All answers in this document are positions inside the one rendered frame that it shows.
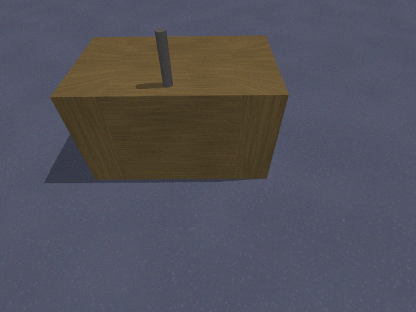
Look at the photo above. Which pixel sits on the can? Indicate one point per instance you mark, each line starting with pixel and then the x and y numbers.
pixel 164 58

